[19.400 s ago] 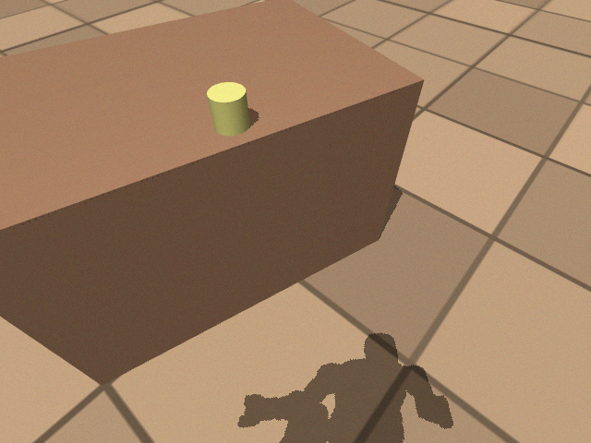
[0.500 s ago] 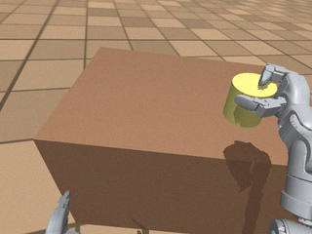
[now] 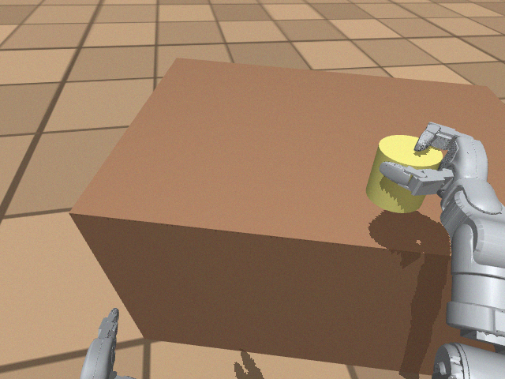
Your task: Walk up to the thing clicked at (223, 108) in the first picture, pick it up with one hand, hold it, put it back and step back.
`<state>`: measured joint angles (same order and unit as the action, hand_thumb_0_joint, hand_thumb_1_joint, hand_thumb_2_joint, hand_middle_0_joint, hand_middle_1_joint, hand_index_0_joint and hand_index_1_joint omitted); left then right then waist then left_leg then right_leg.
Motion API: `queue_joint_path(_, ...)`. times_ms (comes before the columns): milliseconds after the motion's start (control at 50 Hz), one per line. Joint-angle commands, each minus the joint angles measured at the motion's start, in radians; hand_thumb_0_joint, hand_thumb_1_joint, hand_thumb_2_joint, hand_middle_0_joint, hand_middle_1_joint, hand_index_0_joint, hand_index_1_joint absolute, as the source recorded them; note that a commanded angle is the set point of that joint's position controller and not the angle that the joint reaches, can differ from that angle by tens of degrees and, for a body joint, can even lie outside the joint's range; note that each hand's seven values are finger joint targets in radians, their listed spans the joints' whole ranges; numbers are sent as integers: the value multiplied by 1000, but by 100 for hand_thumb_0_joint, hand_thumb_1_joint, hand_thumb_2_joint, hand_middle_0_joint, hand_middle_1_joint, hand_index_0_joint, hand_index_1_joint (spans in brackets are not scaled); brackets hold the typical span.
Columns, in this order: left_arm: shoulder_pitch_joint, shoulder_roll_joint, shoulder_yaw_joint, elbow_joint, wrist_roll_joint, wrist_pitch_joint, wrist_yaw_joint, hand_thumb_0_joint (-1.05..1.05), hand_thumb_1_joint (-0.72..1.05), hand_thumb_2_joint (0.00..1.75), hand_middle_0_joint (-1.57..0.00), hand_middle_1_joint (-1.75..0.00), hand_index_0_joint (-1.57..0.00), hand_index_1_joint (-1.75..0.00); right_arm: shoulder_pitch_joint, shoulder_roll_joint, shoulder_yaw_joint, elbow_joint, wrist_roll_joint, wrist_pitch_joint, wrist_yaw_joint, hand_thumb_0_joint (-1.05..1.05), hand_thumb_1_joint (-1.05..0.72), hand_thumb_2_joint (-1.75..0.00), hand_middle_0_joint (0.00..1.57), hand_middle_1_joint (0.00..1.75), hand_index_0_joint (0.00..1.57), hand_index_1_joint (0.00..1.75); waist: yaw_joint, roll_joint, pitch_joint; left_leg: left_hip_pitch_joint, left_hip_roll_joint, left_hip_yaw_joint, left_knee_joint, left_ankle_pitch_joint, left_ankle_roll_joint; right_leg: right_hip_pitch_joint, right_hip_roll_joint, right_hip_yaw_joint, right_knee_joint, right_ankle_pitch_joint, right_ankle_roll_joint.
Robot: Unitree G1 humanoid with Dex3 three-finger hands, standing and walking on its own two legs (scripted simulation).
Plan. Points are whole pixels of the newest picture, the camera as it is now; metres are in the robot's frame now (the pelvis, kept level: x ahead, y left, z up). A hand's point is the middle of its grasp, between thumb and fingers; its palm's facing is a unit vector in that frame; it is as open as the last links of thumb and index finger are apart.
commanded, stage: crouch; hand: right
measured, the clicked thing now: (401, 173) +0.39 -0.19 +0.17
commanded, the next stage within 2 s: lower in 0.68 s
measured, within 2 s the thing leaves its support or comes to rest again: rests again in 1.68 s
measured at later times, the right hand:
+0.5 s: hand (408, 166) +0.42 -0.22 +0.16, palm faces +0.23 +0.97 +0.00, open 7.4 cm
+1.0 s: hand (402, 177) +0.43 -0.23 +0.12, palm faces +0.22 +0.97 +0.00, open 7.4 cm
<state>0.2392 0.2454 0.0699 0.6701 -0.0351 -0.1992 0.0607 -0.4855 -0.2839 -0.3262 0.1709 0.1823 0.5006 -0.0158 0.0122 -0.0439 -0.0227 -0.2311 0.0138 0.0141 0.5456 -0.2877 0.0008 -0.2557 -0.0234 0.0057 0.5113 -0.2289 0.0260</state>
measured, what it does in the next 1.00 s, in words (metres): stands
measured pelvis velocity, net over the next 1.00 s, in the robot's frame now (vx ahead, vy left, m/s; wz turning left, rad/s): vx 0.01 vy -0.01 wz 0.02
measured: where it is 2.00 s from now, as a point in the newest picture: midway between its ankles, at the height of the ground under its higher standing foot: outside the picture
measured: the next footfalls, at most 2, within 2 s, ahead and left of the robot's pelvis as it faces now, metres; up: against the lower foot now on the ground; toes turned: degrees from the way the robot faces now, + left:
none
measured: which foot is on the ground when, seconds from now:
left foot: down 0.00-1.00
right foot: down 0.00-1.00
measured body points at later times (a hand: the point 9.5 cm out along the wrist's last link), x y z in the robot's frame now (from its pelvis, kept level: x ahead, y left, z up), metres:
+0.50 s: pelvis +0.00 -0.01 +0.00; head +0.01 +0.00 +0.45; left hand +0.15 +0.25 -0.08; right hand +0.40 -0.27 +0.16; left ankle +0.00 +0.12 -0.73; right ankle +0.03 -0.14 -0.73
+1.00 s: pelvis +0.01 -0.01 +0.00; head +0.03 -0.01 +0.45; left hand +0.15 +0.26 -0.08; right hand +0.42 -0.28 +0.12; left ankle +0.00 +0.12 -0.73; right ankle +0.03 -0.14 -0.73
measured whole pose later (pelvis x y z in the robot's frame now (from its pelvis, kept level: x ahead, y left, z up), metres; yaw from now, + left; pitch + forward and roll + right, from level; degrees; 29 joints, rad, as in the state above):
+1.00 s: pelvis +0.01 -0.01 +0.00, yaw +1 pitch +5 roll +0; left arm 0.23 0.23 0.07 0.60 -0.02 -0.13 0.06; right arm -0.58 -0.36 -0.35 0.75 0.15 -0.07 0.05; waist 0.06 -0.01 -0.04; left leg -0.36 0.01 -0.01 0.57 -0.29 -0.01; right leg -0.39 -0.03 -0.01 0.57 -0.26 0.01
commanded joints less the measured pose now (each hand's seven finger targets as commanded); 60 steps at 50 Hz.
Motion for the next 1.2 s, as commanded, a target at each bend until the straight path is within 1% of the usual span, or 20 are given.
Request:
queue_joint_path(0,-169,94,22,-168,6,-65,12,0,-54,5,-4,-5,-5,-4,-459,-242,-50,-183,-2,-175,-3,0,-9,-127,125,140,130,140,-24,20,-280,11,-7,20,-97,199,-8,136,25,-20,-39,135,-41)
queue_joint_path(80,-160,128,56,-163,10,-63,22,0,-55,6,-5,-5,-4,-5,-459,-241,-46,-93,-8,-241,-5,0,-4,-128,125,141,130,141,0,49,-306,7,-13,22,-90,237,-12,146,19,-21,-30,167,-41)
queue_joint_path(140,-134,68,9,-111,9,-53,15,0,-55,6,-5,-5,-5,-5,-468,-246,-40,-24,-16,-286,4,0,-6,-127,124,140,129,140,-8,29,-260,-13,-12,20,-90,224,-11,106,21,-25,-36,150,-42)
queue_joint_path(180,-130,117,56,-140,10,-57,21,0,-55,6,-5,-5,-5,-5,-464,-244,-41,3,-14,-311,8,0,-5,-126,123,139,128,139,11,39,-272,-29,-16,21,-93,213,-11,124,16,-26,-39,139,-41)
queue_joint_path(320,-87,135,78,-177,15,-59,16,0,-55,5,-5,-5,-5,-5,-529,-270,-38,61,-22,-413,19,0,-10,-126,122,138,127,138,35,38,-286,-40,-15,15,-88,245,-13,129,18,-30,-32,159,-45)
queue_joint_path(420,-137,60,10,-177,11,-64,3,0,-55,5,-5,-5,-5,-5,-536,-243,-18,138,-21,-474,34,0,-8,-125,122,137,127,137,19,17,-274,-58,-16,8,-92,187,-10,102,16,-31,-38,105,-42)
queue_joint_path(440,-127,126,74,-160,14,-62,11,0,-55,5,-5,-5,-5,-5,-560,-285,-32,125,-22,-484,32,0,-9,-125,121,136,126,136,30,1,-284,-64,-17,10,-87,185,-7,103,14,-27,-37,100,-39)
queue_joint_path(480,-108,75,13,-156,16,-59,5,0,-55,6,-5,-5,-5,-5,-554,-266,-22,152,-22,-500,37,0,-9,-125,122,137,126,137,29,-7,-308,-62,-20,12,-82,206,-6,117,13,-24,-27,124,-38)
queue_joint_path(580,-134,128,55,-182,17,-45,12,0,-55,5,-5,-4,-5,-4,-556,-298,-42,191,-16,-541,39,0,-10,-126,124,139,129,139,26,8,-374,-28,-22,13,-61,292,-8,119,13,-23,-5,226,-37)
queue_joint_path(680,-109,126,52,-192,16,-20,17,0,-54,5,-4,-4,-5,-4,-555,-320,-58,225,-22,-573,35,0,-9,-127,125,140,130,140,29,27,-354,-32,-24,12,-64,280,-8,95,16,-26,-7,200,-41)
queue_joint_path(700,-87,87,16,-178,15,-12,14,0,-55,5,-4,-4,-4,-4,-535,-308,-53,260,-24,-577,40,0,-8,-127,125,140,130,140,24,28,-328,-38,-23,11,-67,269,-8,83,17,-28,-10,185,-42)
queue_joint_path(740,-97,95,23,-209,12,-11,9,0,-54,5,-4,-4,-5,-4,-490,-262,-22,338,-22,-579,55,0,-9,-126,124,139,129,139,34,28,-299,-65,-29,18,-66,256,-5,73,8,-23,-17,185,-37)
queue_joint_path(780,-65,97,28,-191,14,2,7,0,-56,6,-5,-5,-4,-5,-524,-318,-53,316,-24,-590,58,0,-7,-125,123,139,129,139,33,2,-314,-62,-25,12,-68,259,-6,72,12,-29,-13,183,-40)
queue_joint_path(840,-40,97,39,-163,10,16,3,0,-55,5,-5,-5,-5,-5,-497,-295,-47,365,-14,-600,70,0,-3,-121,121,135,126,135,45,6,-265,-100,-24,6,-66,244,-6,53,14,-31,-12,159,-42)
queue_joint_path(900,-78,185,107,-225,13,13,14,0,-55,5,-5,-5,-5,-5,-530,-326,-62,354,-14,-633,75,0,-1,-117,118,131,123,131,69,57,-332,-97,-29,9,-53,277,-9,78,8,-22,7,189,-47)
queue_joint_path(980,-122,83,18,-253,11,10,13,0,-56,6,-5,-5,-4,-5,-596,-299,-41,326,-10,-697,88,0,-3,-117,120,131,124,131,51,17,-391,-85,-23,0,-34,279,-8,80,11,-23,34,194,-45)
queue_joint_path(1020,-78,56,-6,-187,13,21,11,0,-56,7,-5,-5,-4,-6,-498,-282,-44,458,-12,-709,97,0,-4,-118,120,132,124,132,48,13,-346,-102,-18,-4,-26,278,-10,35,16,-26,42,187,-48)
queue_joint_path(1060,-131,128,37,-244,19,22,22,0,-56,6,-5,-5,-4,-6,-551,-381,-88,378,-18,-738,92,0,-6,-121,121,134,125,134,41,-4,-430,-86,-16,-10,-17,275,-10,53,16,-27,52,181,-45)
queue_joint_path(1120,-79,147,57,-219,25,32,21,0,-55,5,-5,-5,-4,-5,-532,-350,-71,409,-17,-759,90,0,-3,-121,123,136,128,136,51,-23,-411,-109,-26,-1,-11,263,-4,42,11,-20,56,179,-38)
queue_joint_path(1180,-114,106,12,-282,23,34,19,0,-55,5,-5,-5,-5,-5,-532,-367,-91,396,-22,-792,79,0,-6,-124,125,138,130,138,42,2,-433,-81,-27,1,6,292,-7,22,11,-19,77,210,-41)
